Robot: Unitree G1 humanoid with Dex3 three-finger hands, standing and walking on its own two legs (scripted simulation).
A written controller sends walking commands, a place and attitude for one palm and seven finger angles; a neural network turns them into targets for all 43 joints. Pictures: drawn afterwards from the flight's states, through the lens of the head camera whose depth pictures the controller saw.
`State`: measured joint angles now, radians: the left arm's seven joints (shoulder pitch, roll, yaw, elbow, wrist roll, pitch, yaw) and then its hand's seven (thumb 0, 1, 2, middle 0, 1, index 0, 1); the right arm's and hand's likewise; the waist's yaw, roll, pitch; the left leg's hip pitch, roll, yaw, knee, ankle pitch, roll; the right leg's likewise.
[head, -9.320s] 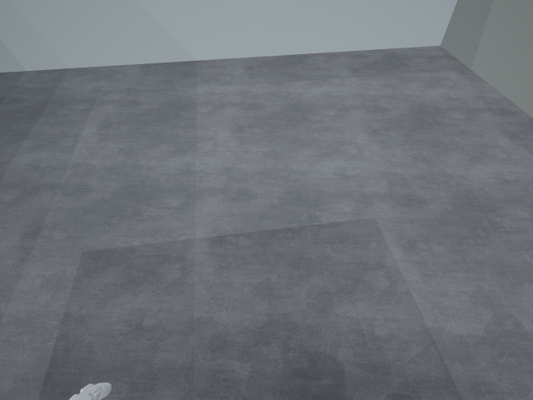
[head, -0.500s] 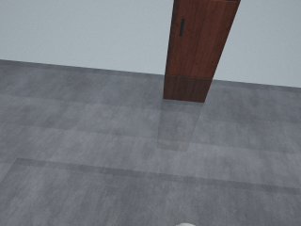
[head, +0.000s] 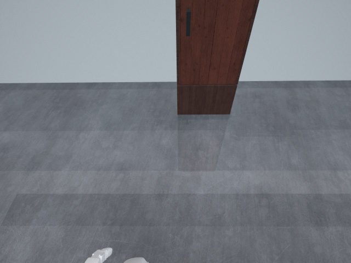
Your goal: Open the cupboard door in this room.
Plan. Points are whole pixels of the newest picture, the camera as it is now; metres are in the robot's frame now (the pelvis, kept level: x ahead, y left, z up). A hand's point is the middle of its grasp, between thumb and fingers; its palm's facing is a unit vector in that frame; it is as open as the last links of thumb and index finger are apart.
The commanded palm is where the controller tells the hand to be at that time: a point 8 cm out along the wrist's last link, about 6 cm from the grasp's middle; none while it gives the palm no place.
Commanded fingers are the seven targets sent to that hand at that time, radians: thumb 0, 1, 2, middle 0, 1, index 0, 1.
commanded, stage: stand and wait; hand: left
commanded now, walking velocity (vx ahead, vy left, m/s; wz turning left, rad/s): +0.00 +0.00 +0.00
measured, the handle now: (188, 21) +1.21 -0.05 -0.02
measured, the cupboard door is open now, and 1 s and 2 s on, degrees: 0 0 0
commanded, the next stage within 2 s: look at it before walking up in 0.72 s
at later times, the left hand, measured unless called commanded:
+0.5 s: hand out of the picture +0.00 +0.20 -0.16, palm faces +0.03 -0.98 -0.19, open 7.3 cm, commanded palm none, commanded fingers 0.00 0.90 0.90 -0.20 -0.30 -0.20 -0.30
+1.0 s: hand out of the picture +0.05 +0.18 -0.16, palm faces +0.01 -0.98 -0.18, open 7.3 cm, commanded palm none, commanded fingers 0.00 0.90 0.90 -0.20 -0.30 -0.20 -0.30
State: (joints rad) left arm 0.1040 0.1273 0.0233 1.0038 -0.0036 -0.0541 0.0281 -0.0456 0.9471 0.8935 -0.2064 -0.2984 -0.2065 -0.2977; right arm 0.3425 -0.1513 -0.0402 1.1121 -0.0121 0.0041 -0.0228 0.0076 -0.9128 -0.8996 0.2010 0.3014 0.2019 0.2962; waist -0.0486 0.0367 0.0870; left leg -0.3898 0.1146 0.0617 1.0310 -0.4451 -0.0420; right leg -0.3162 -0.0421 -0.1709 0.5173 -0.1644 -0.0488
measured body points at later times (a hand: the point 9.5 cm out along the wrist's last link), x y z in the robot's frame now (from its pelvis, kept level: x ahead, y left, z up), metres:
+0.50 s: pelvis +0.05 +0.04 +0.01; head +0.06 +0.04 +0.46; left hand +0.00 +0.26 -0.15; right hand +0.06 -0.19 -0.15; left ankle +0.05 +0.13 -0.73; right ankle +0.06 -0.10 -0.73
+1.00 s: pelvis +0.07 +0.02 +0.01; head +0.07 +0.02 +0.46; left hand +0.06 +0.23 -0.15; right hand +0.03 -0.18 -0.15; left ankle +0.05 +0.13 -0.73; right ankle +0.06 -0.10 -0.73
